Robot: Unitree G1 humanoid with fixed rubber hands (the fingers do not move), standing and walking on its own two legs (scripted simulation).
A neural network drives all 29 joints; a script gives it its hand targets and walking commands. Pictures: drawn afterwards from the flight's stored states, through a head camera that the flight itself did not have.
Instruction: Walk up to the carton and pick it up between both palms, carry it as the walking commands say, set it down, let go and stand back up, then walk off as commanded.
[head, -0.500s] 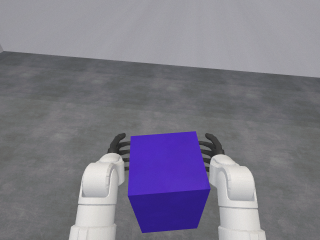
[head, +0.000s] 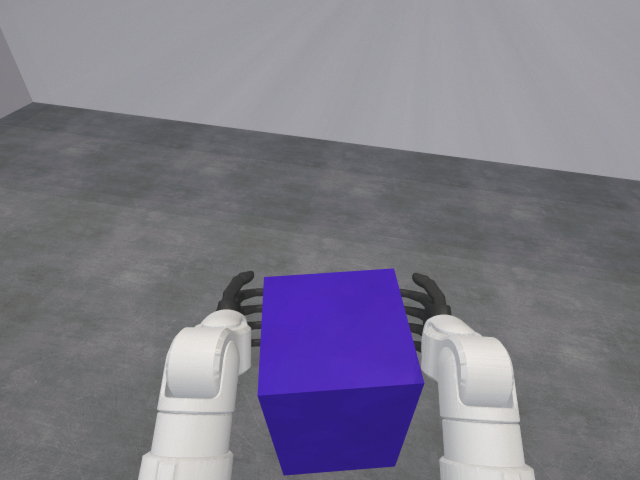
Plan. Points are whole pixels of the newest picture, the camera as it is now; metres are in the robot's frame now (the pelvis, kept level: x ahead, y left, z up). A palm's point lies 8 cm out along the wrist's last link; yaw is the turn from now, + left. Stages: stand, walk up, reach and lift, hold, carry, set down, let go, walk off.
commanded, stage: carry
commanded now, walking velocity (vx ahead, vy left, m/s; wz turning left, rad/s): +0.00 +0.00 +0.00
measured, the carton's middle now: (334, 379) +0.27 +0.00 +0.02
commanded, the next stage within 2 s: none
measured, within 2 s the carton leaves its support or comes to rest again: neither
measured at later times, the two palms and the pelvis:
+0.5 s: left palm (246, 273) +0.36 +0.12 +0.10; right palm (429, 290) +0.36 -0.12 +0.10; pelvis +0.06 +0.01 +0.01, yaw -2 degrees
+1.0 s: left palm (252, 273) +0.37 +0.12 +0.10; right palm (433, 286) +0.37 -0.13 +0.10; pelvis +0.07 +0.00 +0.00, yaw -2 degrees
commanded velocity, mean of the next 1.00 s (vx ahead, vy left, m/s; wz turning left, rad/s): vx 0.00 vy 0.00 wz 0.00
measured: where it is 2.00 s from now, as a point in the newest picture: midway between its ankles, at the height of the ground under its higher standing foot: outside the picture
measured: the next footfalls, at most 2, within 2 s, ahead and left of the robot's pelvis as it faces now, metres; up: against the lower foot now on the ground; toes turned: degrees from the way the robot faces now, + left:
none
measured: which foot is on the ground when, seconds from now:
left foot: down 0.00-1.00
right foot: down 0.00-1.00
